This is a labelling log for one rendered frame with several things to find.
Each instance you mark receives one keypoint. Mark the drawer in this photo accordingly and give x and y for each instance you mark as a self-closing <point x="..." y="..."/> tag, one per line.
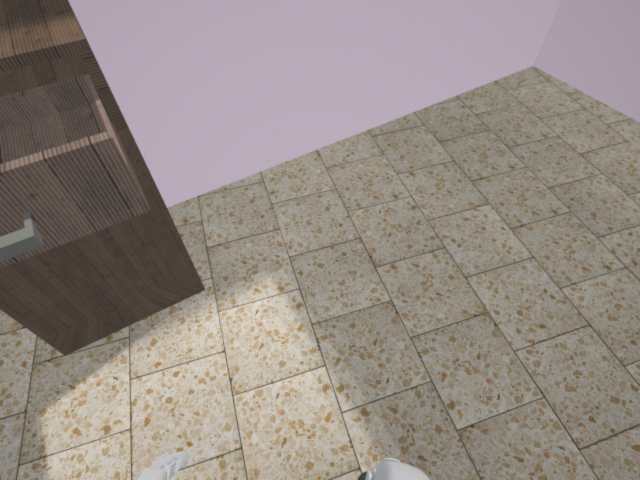
<point x="61" y="159"/>

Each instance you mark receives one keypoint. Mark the handle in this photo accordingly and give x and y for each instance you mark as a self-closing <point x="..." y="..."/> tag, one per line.
<point x="22" y="240"/>

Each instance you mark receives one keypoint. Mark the left robot hand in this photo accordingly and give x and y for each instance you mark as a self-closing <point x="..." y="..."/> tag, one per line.
<point x="165" y="466"/>

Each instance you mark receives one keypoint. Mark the cabinet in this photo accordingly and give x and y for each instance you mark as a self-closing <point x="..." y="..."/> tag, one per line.
<point x="82" y="291"/>

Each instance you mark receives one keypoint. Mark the robot right shin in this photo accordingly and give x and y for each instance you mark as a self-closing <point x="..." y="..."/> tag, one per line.
<point x="387" y="459"/>

